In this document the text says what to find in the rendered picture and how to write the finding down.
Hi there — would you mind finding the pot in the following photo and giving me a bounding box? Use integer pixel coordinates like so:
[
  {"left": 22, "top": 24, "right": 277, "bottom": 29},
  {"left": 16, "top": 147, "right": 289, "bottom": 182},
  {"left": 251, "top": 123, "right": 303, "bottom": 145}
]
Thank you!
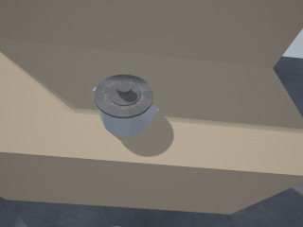
[{"left": 92, "top": 87, "right": 159, "bottom": 136}]

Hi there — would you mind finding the lid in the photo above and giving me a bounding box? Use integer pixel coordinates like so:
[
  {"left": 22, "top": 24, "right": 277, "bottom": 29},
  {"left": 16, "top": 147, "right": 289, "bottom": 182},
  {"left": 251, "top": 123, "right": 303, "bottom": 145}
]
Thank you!
[{"left": 94, "top": 74, "right": 153, "bottom": 119}]

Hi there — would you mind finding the table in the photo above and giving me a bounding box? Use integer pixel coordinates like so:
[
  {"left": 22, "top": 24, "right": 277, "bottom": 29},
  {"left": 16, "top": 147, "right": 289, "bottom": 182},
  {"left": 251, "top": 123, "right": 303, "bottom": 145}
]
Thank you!
[{"left": 0, "top": 0, "right": 303, "bottom": 215}]

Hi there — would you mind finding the knob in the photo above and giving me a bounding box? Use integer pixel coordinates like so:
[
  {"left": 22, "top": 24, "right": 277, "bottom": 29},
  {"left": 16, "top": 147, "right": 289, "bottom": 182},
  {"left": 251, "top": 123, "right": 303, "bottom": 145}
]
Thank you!
[{"left": 116, "top": 81, "right": 133, "bottom": 96}]

